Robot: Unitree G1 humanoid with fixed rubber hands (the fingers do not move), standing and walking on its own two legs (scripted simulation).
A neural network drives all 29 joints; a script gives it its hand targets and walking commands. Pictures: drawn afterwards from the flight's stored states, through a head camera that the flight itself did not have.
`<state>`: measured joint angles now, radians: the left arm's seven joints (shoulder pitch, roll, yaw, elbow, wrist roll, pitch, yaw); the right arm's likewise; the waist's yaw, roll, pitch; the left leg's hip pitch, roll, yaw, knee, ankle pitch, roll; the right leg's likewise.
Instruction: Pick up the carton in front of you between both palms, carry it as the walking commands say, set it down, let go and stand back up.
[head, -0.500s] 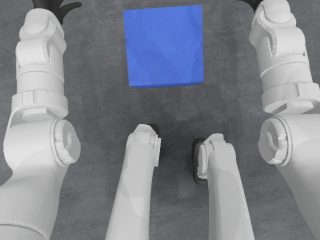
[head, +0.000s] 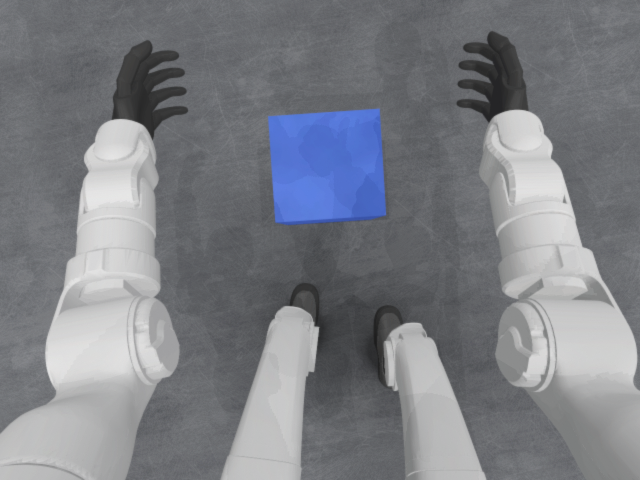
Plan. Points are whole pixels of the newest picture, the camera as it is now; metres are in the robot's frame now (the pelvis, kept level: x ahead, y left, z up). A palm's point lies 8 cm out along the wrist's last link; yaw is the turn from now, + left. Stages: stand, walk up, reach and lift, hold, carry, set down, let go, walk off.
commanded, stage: let go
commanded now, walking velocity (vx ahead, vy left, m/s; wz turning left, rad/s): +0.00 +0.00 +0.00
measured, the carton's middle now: (326, 175) +0.48 +0.07 -0.54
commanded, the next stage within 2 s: stand in 1.20 s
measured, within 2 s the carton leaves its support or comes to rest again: neither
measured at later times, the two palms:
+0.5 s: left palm (91, 286) +0.29 +0.25 +0.00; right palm (635, 278) +0.34 -0.20 +0.00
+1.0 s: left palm (104, 379) +0.23 +0.21 +0.05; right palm out of the picture +0.25 -0.26 +0.05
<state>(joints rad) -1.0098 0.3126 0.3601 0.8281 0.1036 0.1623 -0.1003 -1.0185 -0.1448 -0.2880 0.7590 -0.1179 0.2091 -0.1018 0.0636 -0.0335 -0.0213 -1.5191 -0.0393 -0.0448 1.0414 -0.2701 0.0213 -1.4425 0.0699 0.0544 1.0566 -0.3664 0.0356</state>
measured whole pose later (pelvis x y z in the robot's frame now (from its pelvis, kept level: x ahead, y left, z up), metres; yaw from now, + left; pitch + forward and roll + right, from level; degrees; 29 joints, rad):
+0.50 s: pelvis +0.06 -0.01 +0.09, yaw +2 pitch +21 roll +0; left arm -0.09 0.21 0.12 0.55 0.00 0.00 -0.09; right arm -0.14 -0.15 -0.12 0.56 -0.06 0.02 -0.01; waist 0.04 0.00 -0.03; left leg -0.75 -0.05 -0.05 0.62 -0.23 0.02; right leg -0.68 0.04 0.07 0.64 -0.31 0.01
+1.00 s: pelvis +0.08 -0.03 +0.11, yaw +2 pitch -4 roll +1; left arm 0.22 0.22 0.05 0.42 0.02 0.13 -0.08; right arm 0.22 -0.21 -0.03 0.43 0.00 0.12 0.06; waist 0.00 -0.03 0.10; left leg -0.13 -0.03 -0.06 0.43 -0.23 -0.01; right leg -0.07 0.04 0.05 0.46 -0.32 -0.03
